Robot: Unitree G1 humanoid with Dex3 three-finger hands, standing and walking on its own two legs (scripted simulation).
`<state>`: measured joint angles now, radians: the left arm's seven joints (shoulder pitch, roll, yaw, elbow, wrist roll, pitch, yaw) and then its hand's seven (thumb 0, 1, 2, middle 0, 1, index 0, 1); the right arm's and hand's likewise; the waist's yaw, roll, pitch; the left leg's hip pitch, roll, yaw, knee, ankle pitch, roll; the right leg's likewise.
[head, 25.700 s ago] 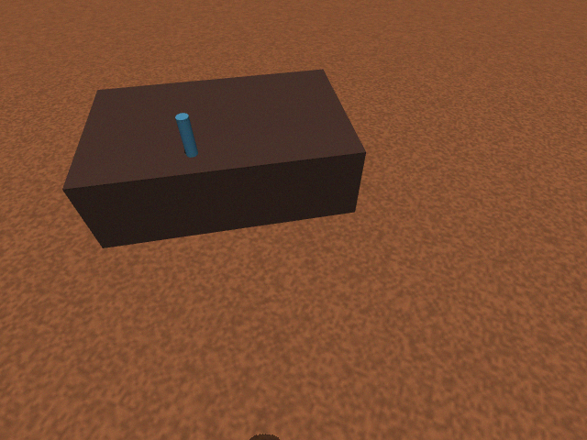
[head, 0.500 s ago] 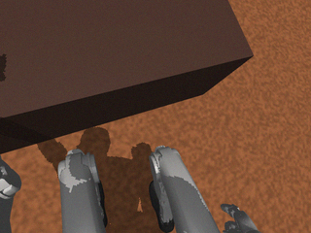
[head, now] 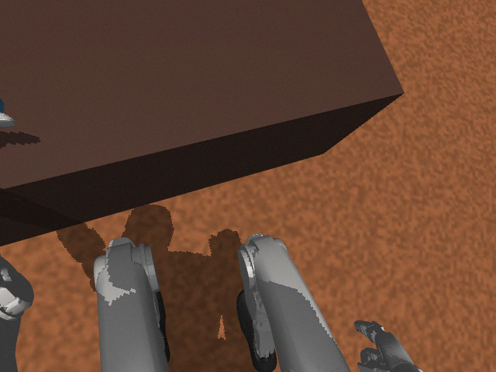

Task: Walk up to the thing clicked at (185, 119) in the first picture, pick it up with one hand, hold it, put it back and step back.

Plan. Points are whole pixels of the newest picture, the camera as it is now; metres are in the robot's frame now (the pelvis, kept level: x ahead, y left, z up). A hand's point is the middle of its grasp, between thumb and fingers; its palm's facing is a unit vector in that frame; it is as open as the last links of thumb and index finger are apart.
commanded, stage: withdraw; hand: left
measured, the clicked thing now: out of the picture +0.50 +0.36 +0.01
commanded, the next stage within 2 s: rise in 0.26 s
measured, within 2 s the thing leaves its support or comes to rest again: neither
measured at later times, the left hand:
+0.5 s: hand out of the picture +0.43 +0.40 +0.15, palm faces +0.43 -0.87 -0.24, open 17.5 cm
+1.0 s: hand out of the picture +0.29 +0.32 +0.19, palm faces +0.37 -0.86 -0.34, open 17.3 cm
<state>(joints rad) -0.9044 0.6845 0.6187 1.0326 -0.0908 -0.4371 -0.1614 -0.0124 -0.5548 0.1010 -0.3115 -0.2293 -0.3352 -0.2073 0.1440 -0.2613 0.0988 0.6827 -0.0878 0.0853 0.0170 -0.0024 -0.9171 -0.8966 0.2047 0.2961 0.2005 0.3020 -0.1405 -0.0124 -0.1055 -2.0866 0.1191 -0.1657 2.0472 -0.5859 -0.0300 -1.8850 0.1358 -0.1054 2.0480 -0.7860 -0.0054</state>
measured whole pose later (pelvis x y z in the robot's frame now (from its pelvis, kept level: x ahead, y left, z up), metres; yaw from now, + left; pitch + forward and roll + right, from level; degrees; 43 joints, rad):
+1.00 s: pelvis +0.06 +0.03 +0.28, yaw +10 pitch +13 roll -3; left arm -0.06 0.32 0.18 0.66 -0.01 0.03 0.14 -0.01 -0.51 0.07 -0.06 -0.06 -0.06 -0.06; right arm 0.28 -0.24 0.02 0.58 0.05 0.06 -0.09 0.00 -0.90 -0.90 0.20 0.30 0.20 0.30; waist -0.06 0.02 -0.12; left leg -0.82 0.05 -0.02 0.96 -0.38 0.00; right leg -0.64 0.04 -0.01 0.91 -0.49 0.02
